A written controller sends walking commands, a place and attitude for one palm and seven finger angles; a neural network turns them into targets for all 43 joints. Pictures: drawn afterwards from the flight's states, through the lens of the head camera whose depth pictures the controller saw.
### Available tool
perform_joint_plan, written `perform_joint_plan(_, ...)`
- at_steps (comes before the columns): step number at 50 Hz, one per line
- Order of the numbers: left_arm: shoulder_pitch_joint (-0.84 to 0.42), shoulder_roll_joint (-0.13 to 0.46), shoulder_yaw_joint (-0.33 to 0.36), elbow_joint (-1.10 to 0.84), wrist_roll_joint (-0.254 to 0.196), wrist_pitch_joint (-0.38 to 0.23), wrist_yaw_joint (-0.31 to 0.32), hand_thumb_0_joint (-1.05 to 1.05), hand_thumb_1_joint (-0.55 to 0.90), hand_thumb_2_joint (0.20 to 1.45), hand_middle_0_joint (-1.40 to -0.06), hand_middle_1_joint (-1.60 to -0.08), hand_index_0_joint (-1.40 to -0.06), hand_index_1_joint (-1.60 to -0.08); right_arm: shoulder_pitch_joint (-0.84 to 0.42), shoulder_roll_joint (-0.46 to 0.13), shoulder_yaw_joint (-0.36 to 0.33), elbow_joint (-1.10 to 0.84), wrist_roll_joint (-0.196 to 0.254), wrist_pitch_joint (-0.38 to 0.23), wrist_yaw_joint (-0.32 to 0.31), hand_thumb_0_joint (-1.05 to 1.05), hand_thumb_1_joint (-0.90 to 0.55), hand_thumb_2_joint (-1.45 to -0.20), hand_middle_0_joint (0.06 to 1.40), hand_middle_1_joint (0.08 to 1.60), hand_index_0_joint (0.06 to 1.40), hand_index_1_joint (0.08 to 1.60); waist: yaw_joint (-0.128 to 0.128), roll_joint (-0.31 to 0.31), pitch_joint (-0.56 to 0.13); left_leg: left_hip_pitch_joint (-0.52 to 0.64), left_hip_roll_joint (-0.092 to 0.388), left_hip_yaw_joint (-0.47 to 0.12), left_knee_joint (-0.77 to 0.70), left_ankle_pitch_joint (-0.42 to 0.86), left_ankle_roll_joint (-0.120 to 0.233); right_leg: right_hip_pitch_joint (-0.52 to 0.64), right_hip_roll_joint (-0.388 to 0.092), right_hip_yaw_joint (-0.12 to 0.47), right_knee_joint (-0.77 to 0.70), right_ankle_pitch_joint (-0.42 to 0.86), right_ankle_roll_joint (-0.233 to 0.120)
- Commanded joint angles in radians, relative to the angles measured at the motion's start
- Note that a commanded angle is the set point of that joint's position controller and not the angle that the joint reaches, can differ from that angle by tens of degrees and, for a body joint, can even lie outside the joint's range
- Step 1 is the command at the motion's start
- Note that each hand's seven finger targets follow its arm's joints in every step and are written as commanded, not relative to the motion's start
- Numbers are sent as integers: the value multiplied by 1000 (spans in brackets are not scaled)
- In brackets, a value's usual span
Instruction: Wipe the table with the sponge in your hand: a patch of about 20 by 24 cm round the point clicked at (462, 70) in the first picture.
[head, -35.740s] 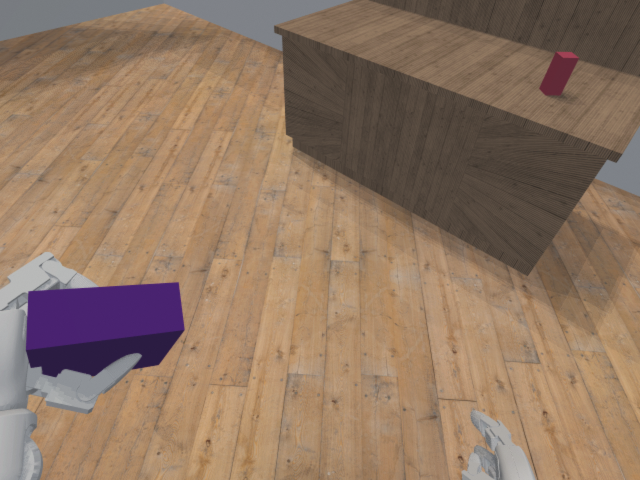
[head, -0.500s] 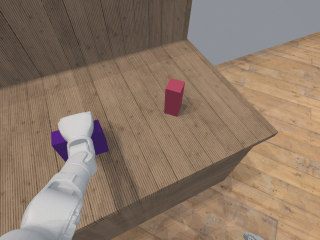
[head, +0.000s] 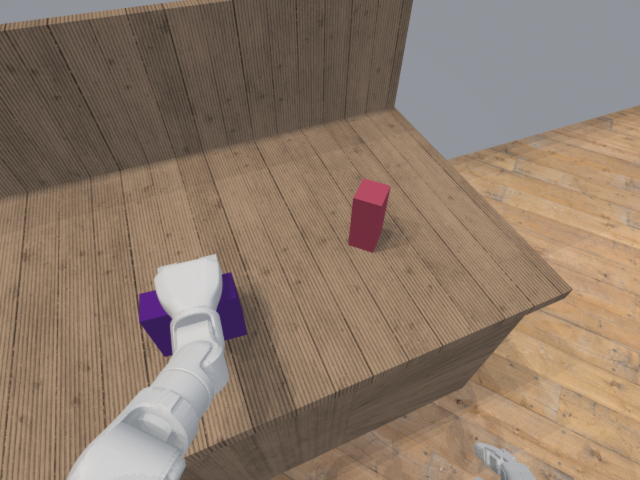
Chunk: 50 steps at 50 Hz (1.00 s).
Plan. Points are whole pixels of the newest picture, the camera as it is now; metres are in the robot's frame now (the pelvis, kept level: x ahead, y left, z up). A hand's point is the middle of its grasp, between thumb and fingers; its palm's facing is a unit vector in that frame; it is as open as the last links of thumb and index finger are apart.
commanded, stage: wipe back along the middle lane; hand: left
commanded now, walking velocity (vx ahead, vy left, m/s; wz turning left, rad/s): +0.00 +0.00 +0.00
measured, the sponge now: (199, 321) +0.35 +0.22 -0.07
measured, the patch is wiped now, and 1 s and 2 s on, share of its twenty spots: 0.70 0.75 0.80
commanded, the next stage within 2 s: slide across to the third lane in 0.54 s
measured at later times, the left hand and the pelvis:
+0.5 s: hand (211, 341) +0.30 +0.18 -0.03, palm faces -0.07 -0.01 -1.00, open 9.3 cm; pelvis -0.01 -0.02 +0.00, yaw +0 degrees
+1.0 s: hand (222, 342) +0.30 +0.17 -0.03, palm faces -0.12 -0.02 -0.99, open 9.3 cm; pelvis -0.02 -0.04 +0.00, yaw +1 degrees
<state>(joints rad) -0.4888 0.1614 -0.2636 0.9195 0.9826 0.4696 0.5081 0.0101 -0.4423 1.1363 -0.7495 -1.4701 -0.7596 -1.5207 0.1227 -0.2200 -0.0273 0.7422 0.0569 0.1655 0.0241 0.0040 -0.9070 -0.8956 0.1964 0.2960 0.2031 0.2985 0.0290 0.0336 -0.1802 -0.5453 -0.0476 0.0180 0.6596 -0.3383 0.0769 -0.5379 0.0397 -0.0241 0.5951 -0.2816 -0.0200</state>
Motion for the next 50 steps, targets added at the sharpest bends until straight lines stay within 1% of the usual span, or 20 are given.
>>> perform_joint_plan(1, -96, -43, -23, -73, -28, 14, -42, 0, 100, 1300, -1200, -1600, -1200, -1600, -101, -139, -42, -135, 3, -27, -1, 0, -900, -900, 200, 300, 200, 300, -5, -105, -197, 189, 61, -78, -71, 379, -76, 108, 0, -17, -33, 264, -62)
perform_joint_plan(6, -108, -58, -45, -109, -25, 26, -47, 0, 100, 1300, -1200, -1600, -1200, -1600, -126, -134, -38, -145, 4, -21, -4, 0, -900, -900, 200, 300, 200, 300, -5, -88, -176, 194, 57, -79, -77, 340, -77, 101, 1, -15, -37, 231, -68)
perform_joint_plan(10, 13, -77, -59, -155, -29, 29, -56, 0, 100, 1300, -1200, -1600, -1200, -1600, -143, -131, -38, -166, 3, -17, 2, 0, -900, -900, 200, 300, 200, 300, 20, -99, -206, 199, 53, -75, -68, 381, -71, 144, -2, -9, -27, 280, -69)
perform_joint_plan(12, 3, -83, -76, -171, -23, 34, -58, 0, 100, 1300, -1200, -1600, -1200, -1600, -154, -131, -35, -166, 3, -13, 2, 0, -900, -900, 200, 300, 200, 300, 8, -117, -179, 189, 52, -74, -68, 359, -68, 141, -3, -1, -30, 288, -67)
perform_joint_plan(19, 84, -78, -81, -243, -29, 48, -61, 0, 100, 1300, -1200, -1600, -1200, -1600, -191, -129, -29, -187, 8, -11, 3, 0, -900, -900, 200, 300, 200, 300, 28, -118, -165, 178, 39, -72, -77, 310, -61, 170, -3, 12, -33, 280, -72)
perform_joint_plan(21, 94, -104, -109, -257, -28, 50, -64, 0, 100, 1300, -1200, -1600, -1200, -1600, -199, -125, -29, -190, 9, -11, 3, 0, -900, -900, 200, 300, 200, 300, 21, -129, -153, 177, 37, -63, -75, 296, -55, 170, -5, 14, -37, 284, -70)
perform_joint_plan(22, 120, -73, -83, -261, -29, 53, -63, 0, 100, 1300, -1200, -1600, -1200, -1600, -203, -128, -28, -190, 8, -10, 3, 0, -900, -900, 200, 300, 200, 300, 30, -137, -149, 168, 33, -63, -78, 281, -55, 180, -6, 22, -41, 282, -70)
perform_joint_plan(26, 105, -65, -87, -284, -32, 57, -68, 0, 100, 1300, -1200, -1600, -1200, -1600, -221, -125, -19, -194, 12, -11, -11, 0, -900, -900, 200, 300, 200, 300, 23, -135, -108, 148, 21, -54, -95, 203, -49, 182, -9, 41, -66, 228, -67)
perform_joint_plan(28, 122, 5, -16, -292, -28, 56, -65, 0, 100, 1300, -1200, -1600, -1200, -1600, -222, -133, -20, -192, 9, -12, -18, 0, -900, -900, 200, 300, 200, 300, 42, -140, -138, 138, 15, -55, -95, 200, -52, 207, -9, 65, -65, 250, -71)
perform_joint_plan(30, 74, -35, -70, -297, -20, 55, -71, 0, 100, 1300, -1200, -1600, -1200, -1600, -225, -125, -15, -193, 12, -12, -24, 0, -900, -900, 200, 300, 200, 300, 16, -129, -114, 140, 13, -48, -94, 184, -48, 193, -14, 62, -72, 240, -63)
perform_joint_plan(31, 77, -7, -39, -277, -19, 55, -68, 0, 100, 1300, -1200, -1600, -1200, -1600, -217, -127, -16, -187, 11, -15, -28, 0, -900, -900, 200, 300, 200, 300, 19, -146, -106, 130, 11, -48, -97, 170, -47, 192, -13, 66, -78, 221, -63)
perform_joint_plan(33, 27, 9, -28, -301, -10, 46, -70, 0, 100, 1300, -1200, -1600, -1200, -1600, -222, -127, -16, -188, 12, -18, -35, 0, -900, -900, 200, 300, 200, 300, 19, -112, -117, 135, 12, -52, -101, 159, -49, 182, -12, 75, -80, 201, -67)
perform_joint_plan(34, 20, -24, -65, -304, -13, 41, -72, 0, 100, 1300, -1200, -1600, -1200, -1600, -222, -122, -16, -191, 12, -22, -37, 0, -900, -900, 200, 300, 200, 300, 9, -112, -127, 145, 11, -43, -97, 155, -44, 187, -15, 68, -83, 190, -60)
perform_joint_plan(37, -37, -22, -67, -308, -10, 18, -74, 0, 100, 1300, -1200, -1600, -1200, -1600, -215, -120, -20, -183, 11, -33, -42, 0, -900, -900, 200, 300, 200, 300, -4, -109, -144, 154, 11, -39, -89, 157, -41, 190, -18, 74, -87, 203, -57)
perform_joint_plan(38, -49, -9, -53, -334, -11, 5, -75, 0, 100, 1300, -1200, -1600, -1200, -1600, -215, -120, -23, -184, 11, -37, -42, 0, -900, -900, 200, 300, 200, 300, 2, -98, -172, 163, 13, -47, -90, 165, -43, 198, -15, 80, -83, 209, -60)
perform_joint_plan(39, -37, -44, -86, -329, -17, -2, -76, 0, 100, 1300, -1200, -1600, -1200, -1600, -213, -116, -24, -187, 12, -42, -42, 0, -900, -900, 200, 300, 200, 300, -3, -108, -180, 171, 15, -42, -88, 170, -39, 204, -17, 68, -81, 212, -55)
perform_joint_plan(43, -98, -26, -67, -331, -24, -31, -70, 0, 100, 1300, -1200, -1600, -1200, -1600, -211, -116, -26, -175, 13, -54, -44, 0, -900, -900, 200, 300, 200, 300, -9, -110, -172, 164, 16, -47, -93, 160, -38, 202, -17, 77, -91, 210, -54)
perform_joint_plan(44, -124, -50, -95, -332, -22, -39, -68, 0, 100, 1300, -1200, -1600, -1200, -1600, -204, -114, -26, -169, 13, -57, -43, 0, -900, -900, 200, 300, 200, 300, -20, -113, -173, 178, 19, -45, -93, 167, -36, 199, -18, 70, -88, 219, -52)
perform_joint_plan(46, -115, -59, -97, -290, -21, -45, -63, 0, 100, 1300, -1200, -1600, -1200, -1600, -195, -115, -30, -157, 12, -62, -40, 0, -900, -900, 200, 300, 200, 300, -21, -136, -157, 170, 20, -46, -90, 169, -37, 191, -19, 65, -91, 225, -50)
perform_joint_plan(50, -143, -89, -111, -266, -32, -56, -49, 0, 100, 1300, -1200, -1600, -1200, -1600, -193, -111, -33, -146, 12, -68, -31, 0, -900, -900, 200, 300, 200, 300, -19, -130, -169, 174, 22, -43, -93, 175, -38, 192, -19, 58, -89, 233, -50)
